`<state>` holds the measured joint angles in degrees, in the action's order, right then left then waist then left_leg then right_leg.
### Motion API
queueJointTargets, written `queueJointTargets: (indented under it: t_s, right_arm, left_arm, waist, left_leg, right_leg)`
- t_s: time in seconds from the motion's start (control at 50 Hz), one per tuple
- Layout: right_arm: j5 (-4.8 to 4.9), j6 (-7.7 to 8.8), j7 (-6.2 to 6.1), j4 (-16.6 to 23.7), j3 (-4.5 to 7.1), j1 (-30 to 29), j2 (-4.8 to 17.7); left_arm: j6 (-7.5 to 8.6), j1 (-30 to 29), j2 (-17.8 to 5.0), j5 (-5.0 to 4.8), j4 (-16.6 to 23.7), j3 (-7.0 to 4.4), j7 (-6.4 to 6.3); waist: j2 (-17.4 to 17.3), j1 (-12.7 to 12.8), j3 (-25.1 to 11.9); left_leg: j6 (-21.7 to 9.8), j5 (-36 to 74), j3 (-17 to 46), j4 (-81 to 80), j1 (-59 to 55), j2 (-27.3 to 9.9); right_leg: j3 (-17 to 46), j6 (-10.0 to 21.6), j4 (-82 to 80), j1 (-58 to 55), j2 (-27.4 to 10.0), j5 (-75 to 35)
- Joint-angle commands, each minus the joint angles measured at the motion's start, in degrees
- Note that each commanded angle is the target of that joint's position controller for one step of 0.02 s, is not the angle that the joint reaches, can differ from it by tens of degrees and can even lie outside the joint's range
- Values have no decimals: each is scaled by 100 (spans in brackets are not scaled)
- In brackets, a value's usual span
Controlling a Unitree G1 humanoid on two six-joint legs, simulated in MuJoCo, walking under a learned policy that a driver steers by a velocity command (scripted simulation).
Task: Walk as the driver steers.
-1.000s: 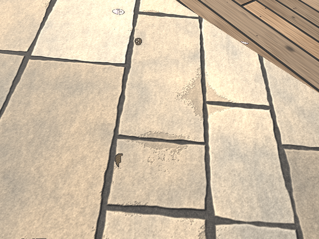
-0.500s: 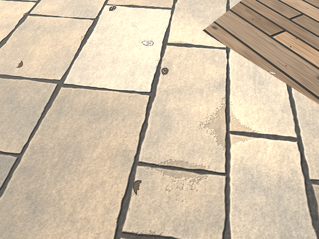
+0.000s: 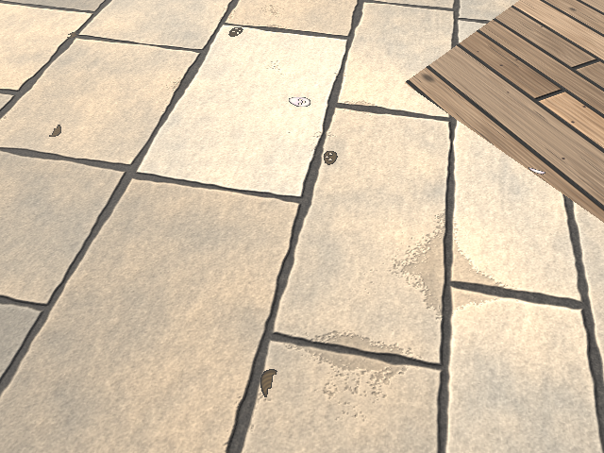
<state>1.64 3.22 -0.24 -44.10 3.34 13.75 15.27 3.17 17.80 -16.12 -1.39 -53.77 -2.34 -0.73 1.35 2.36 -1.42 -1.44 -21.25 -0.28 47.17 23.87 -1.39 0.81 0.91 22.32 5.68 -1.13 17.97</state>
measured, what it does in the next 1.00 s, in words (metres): walks ahead, turning right: left foot, then right foot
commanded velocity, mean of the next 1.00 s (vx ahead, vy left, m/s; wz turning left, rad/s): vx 0.89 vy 0.00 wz -0.53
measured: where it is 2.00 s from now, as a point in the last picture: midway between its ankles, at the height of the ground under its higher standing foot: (481, 186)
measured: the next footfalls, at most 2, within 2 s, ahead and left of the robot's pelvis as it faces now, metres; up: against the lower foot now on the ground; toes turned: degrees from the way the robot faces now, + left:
left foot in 0.14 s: +0.12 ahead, +0.17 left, +0.00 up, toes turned +3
right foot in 0.60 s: +0.52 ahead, -0.06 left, +0.00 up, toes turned -22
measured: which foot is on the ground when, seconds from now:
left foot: up 0.00-0.12, down 0.14-0.60, up 0.62-1.00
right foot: down 0.00-0.14, up 0.16-0.58, down 0.60-1.00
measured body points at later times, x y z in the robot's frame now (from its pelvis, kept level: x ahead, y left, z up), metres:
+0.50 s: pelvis +0.27 +0.06 -0.03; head +0.28 +0.06 +0.42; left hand +0.52 +0.25 -0.11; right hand +0.17 -0.17 -0.16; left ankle +0.09 +0.17 -0.74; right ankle +0.46 -0.11 -0.67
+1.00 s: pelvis +0.67 -0.06 -0.02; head +0.69 -0.09 +0.43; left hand +0.82 +0.16 -0.13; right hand +0.79 -0.38 -0.07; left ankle +0.95 -0.05 -0.71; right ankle +0.49 -0.05 -0.74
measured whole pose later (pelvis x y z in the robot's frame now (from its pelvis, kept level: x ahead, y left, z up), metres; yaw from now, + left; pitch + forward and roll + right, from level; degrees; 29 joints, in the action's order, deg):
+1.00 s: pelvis +0.67 -0.06 -0.02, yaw -34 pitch +2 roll +0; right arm 0.7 7.7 0.7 -33.3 0.3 0.7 14.2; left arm 4.9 24.1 -12.7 -1.6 -44.9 -2.3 0.1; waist -2.0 7.0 1.4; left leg 0.8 7.9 2.4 29.1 37.5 -3.8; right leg 10.8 6.3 19.3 -4.1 6.7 24.2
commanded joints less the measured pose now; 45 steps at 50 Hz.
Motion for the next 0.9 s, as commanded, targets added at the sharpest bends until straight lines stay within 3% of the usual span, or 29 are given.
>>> queueJointTargets:
  t_s: [0.02, 0.08, 0.1, 0.12, 0.14, 0.16, 0.18, 0.2, 0.24, 0.28, 0.32, 0.34, 0.4, 0.46, 0.5, 0.54, 0.56, 0.58, 0.6, 0.62, 0.64, 0.66, 0.68, 0.7, 0.74, 0.78, 0.84, 0.86, 0.9]
  right_arm:
    - [-29, 293, 116, 550, 32, -840, 263]
    - [30, 234, 135, 360, 51, -381, 314]
    - [55, 203, 101, 238, 106, 21, 412]
    - [95, 190, 45, 72, 226, 727, 625]
    - [58, 207, -22, -127, 399, 1869, 1096]
    - [-161, 258, 14, -55, 466, 2283, 1723]
    - [-230, 357, 61, 51, 336, 1857, 1212]
    - [-160, 414, 72, 110, 209, 1424, 884]
    - [-155, 419, 127, 130, 76, 836, 553]
    - [-217, 440, 124, 46, 15, 617, 373]
    - [-251, 460, 99, -81, 2, 751, 267]
    - [-297, 464, 62, -99, 38, 732, 471]
    - [-330, 458, -68, -188, -1, 820, 372]
    - [-294, 409, -158, -272, 22, 1029, 538]
    - [-290, 328, -228, -257, 67, 1034, 837]
    - [-294, 174, -355, -243, 159, 1096, 1215]
    - [-271, 88, -402, -155, 218, 885, 1396]
    - [-255, 41, -376, -11, 265, 470, 1523]
    - [-191, 83, -278, 175, 270, 12, 1492]
    - [-131, 291, -146, 360, 67, -652, 662]
    - [-33, 641, -13, 821, -212, 581, -209]
    - [37, 897, 65, 1106, -206, -75, 284]
    - [187, 939, 78, 1268, -132, -452, 492]
    - [69, 870, 33, 1185, -122, -312, 493]
    - [-122, 621, 24, 938, -82, 149, 555]
    - [-211, 456, -24, 922, -69, 102, 590]
    - [-350, 450, -52, 1367, -237, -1138, 229]
    - [-340, 475, -30, 1433, -278, -1451, 116]
    - [-206, 517, 6, 1529, -270, -1880, 114]
  left_arm:
    - [125, -408, -1053, -65, 457, -239, 29]
    - [116, -309, -1129, -122, 469, -259, 94]
    - [126, -315, -1040, -95, 481, -222, 114]
    - [151, -345, -804, -31, 510, -127, 147]
    - [192, -635, -375, 96, 683, 12, 188]
    - [337, -538, 226, 5, 1099, 170, 157]
    - [394, -701, -297, -288, 1142, 51, 131]
    - [398, -918, -526, -338, 1244, -11, 149]
    - [294, -739, -470, -114, 1184, -38, 164]
    - [111, -466, -351, -145, 1098, -69, 254]
    - [-20, -411, -277, -179, 1055, -100, 295]
    - [-54, -564, -177, -189, 1195, -77, 292]
    - [-70, -1181, -201, -136, 1500, -89, 302]
    - [7, -1669, -79, -114, 1754, -45, 467]
    - [73, -1851, -83, -138, 1938, -60, 578]
    - [57, -1526, -354, -233, 2015, -190, 602]
    - [-12, -868, -584, -264, 1909, -303, 582]
    - [-117, 278, -985, -248, 1646, -489, 526]
    - [-210, 1727, -1418, -189, 1242, -722, 406]
    - [-327, 1993, -1495, -160, 1026, -790, 239]
    - [-155, 969, -1417, 130, 1389, -550, 288]
    - [-29, 1027, -833, 195, 1554, -451, 291]
    - [124, 1093, -663, 228, 1463, -409, 331]
    - [222, 648, -587, 145, 1517, -375, 372]
    - [262, -135, -547, 140, 1719, -329, 295]
    - [248, -186, -444, 80, 1650, -267, 187]
    - [254, 248, -354, 26, 1429, -212, 26]
    - [243, 388, -362, -5, 1360, -205, 5]
    - [261, 719, -515, -35, 1233, -231, 45]
  waist:
    - [627, 7, 536]
    - [514, -249, 511]
    - [418, -480, 432]
    - [244, -896, 205]
    - [-614, -1527, -242]
    - [-2139, -1324, -833]
    - [-1312, -1199, -524]
    - [-1048, -1008, 90]
    - [-743, -628, 387]
    - [-872, -364, 570]
    - [-502, -351, 697]
    - [-660, -307, 785]
    - [-366, -385, 1166]
    - [-135, -491, 1298]
    - [-321, -373, 1129]
    - [-846, -1, 635]
    - [-1157, 427, 283]
    - [-1300, 1041, -231]
    - [-1044, 1687, -756]
    - [811, 1674, -135]
    - [1806, 72, -860]
    - [824, 510, -1317]
    - [-66, 230, -415]
    - [-930, -196, -70]
    - [-823, -684, 401]
    - [-609, -717, 638]
    - [-162, -100, 893]
    - [-68, 87, 839]
    - [49, 434, 732]
  left_leg:
    - [73, 378, -158, -885, 373, -202]
    - [147, 981, -583, -1510, -967, 56]
    - [85, 917, -661, -1572, -1555, 159]
    - [-37, 801, -544, -1681, -2567, 196]
    - [-300, 1, 595, -2120, -3833, -621]
    - [-1003, -2063, 3560, -3084, -4576, -2068]
    - [-1168, -3140, 4465, -3601, -4060, -2371]
    - [-973, -2631, 3671, -3557, -3686, -2299]
    - [-651, -1248, 2113, -3639, -2860, -1798]
    - [-372, -148, 1000, -3840, -2217, -1487]
    - [-147, 928, 41, -3842, -2120, -1189]
    - [-217, 1040, -90, -4038, -1905, -1260]
    - [-107, 1670, -865, -4341, -1813, -1076]
    - [130, 2729, -1394, -4329, -2236, -1072]
    - [307, 5270, -1678, -3885, -2457, -1075]
    - [311, 8173, -1734, -2897, -3000, -1218]
    - [234, 9183, -1698, -2074, -3047, -1342]
    - [105, 9618, -1568, -811, -2700, -1427]
    - [-25, 8516, -1409, 1023, -1716, -1177]
    - [123, 1790, -1224, 4000, 199, 221]
    - [164, -1172, 306, 5550, 2559, 696]
    - [-182, -567, 1119, 5199, 2792, 493]
    - [-301, -219, 1038, 4467, 2791, 307]
    - [-295, 125, 1055, 3728, 2399, -42]
    - [-22, 429, 1017, 2976, 1564, -387]
    - [228, 638, 687, 2225, 1234, -650]
    - [450, 2298, 233, 467, 861, -620]
    - [451, 2914, 106, -156, 535, -486]
    - [458, 3457, -66, -1017, 176, -223]
  right_leg:
    - [1203, 926, -1559, 295, -1193, 1009]
    - [818, 977, -1263, 1052, -1137, 947]
    - [703, 921, -907, 1348, -1090, 691]
    - [595, 799, -81, 1861, -917, -58]
    - [137, 465, 2129, 2827, -407, -452]
    - [233, 296, 4303, 4240, 280, 1128]
    - [890, 412, 5310, 4960, 94, 830]
    - [954, 531, 5525, 5426, -174, 278]
    - [852, 433, 5199, 5015, -565, -599]
    - [760, 294, 5095, 4497, -720, -1093]
    - [684, 278, 5150, 4562, -630, -1506]
    - [637, 219, 4923, 4555, -574, -1741]
    - [215, 216, 4038, 4588, -406, -2323]
    - [-354, 432, 2948, 4357, -295, -2624]
    - [-923, 653, 2300, 3577, 23, -2441]
    - [-1356, 798, 2277, 2775, 480, -1923]
    - [-1381, 888, 2366, 2063, 613, -1519]
    - [-1193, 1084, 2498, 782, 637, -1124]
    - [-605, 1318, 1811, -1156, 536, -1224]
    - [352, 1577, 1265, -1983, 192, -1280]
    - [3816, 2765, 653, -3075, -906, 436]
    - [4963, 2717, -546, -2867, -1180, 2012]
    - [4869, 2389, -1093, -1929, -1179, 2103]
    - [4464, 2137, -1087, -987, -1084, 1850]
    - [3470, 1983, -1147, 616, -585, 1072]
    - [2552, 1837, -1231, 1498, -306, 390]
    - [1493, 1575, -1211, 2129, 152, -836]
    - [1284, 1447, -1167, 2183, 247, -965]
    - [1339, 1365, -1236, 1870, 78, -876]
